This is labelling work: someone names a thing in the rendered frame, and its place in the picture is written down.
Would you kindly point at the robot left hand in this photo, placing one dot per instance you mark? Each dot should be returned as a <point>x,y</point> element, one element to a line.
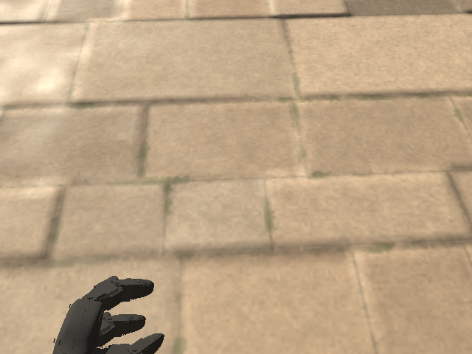
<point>87,327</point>

